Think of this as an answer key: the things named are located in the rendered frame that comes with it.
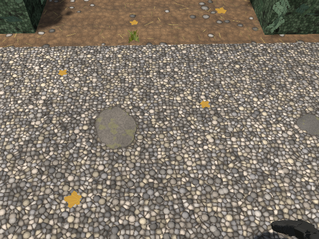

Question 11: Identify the right robot hand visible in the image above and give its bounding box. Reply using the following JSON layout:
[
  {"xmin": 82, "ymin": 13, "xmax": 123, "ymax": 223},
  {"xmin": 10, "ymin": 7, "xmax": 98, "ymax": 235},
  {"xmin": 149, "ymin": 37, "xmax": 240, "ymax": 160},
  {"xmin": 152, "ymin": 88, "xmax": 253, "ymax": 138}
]
[{"xmin": 271, "ymin": 219, "xmax": 319, "ymax": 239}]

